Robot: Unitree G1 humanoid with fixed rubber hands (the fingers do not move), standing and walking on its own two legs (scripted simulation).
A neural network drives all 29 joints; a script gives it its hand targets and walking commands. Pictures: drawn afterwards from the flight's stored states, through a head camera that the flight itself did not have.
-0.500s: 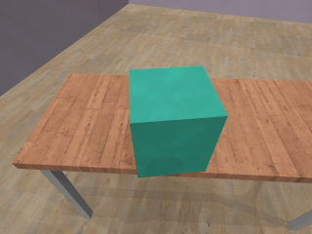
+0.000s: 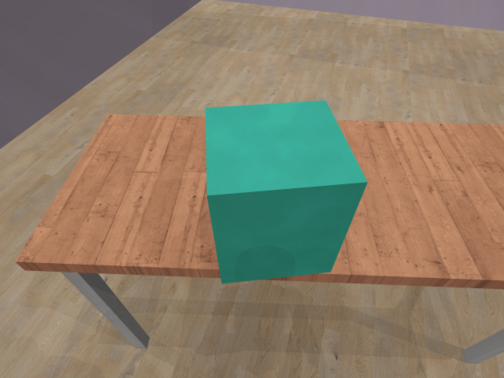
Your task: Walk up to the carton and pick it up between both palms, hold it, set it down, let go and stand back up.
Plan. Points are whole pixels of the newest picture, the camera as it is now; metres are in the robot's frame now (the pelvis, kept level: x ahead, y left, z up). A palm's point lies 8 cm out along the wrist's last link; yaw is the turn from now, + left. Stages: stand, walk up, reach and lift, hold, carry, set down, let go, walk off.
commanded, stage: walk up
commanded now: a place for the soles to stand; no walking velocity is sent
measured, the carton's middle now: (272, 195) +0.43 -0.02 +0.06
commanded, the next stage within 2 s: reach and lift in 1.08 s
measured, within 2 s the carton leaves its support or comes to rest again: neither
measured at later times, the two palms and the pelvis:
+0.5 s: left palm out of the picture +0.01 +0.23 -0.14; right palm out of the picture +0.04 -0.26 -0.14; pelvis +0.03 -0.02 +0.00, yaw +1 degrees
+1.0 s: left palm out of the picture +0.04 +0.24 -0.14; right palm out of the picture +0.06 -0.27 -0.14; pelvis +0.03 -0.02 -0.01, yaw +2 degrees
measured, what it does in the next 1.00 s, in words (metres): stands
